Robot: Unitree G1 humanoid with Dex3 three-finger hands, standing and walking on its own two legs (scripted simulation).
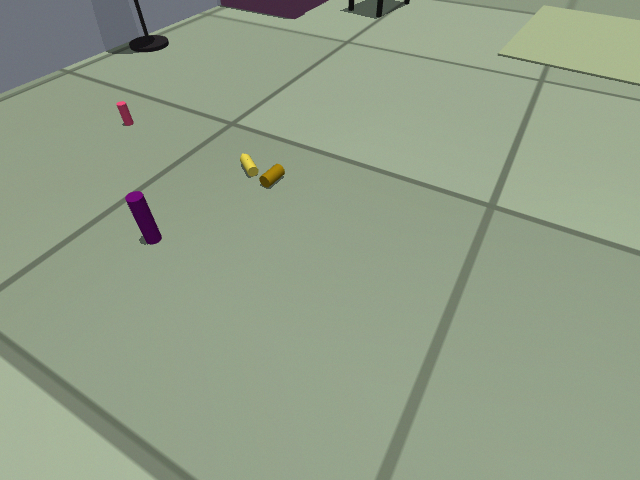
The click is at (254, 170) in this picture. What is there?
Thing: lying bottle
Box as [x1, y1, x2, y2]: [240, 153, 258, 176]
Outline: 243,153 240,157 243,166 249,175 255,175 258,171 249,155
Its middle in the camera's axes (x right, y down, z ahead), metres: -0.40 -0.42 +2.10
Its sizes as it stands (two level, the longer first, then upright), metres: 0.167 0.061 0.061
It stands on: the floor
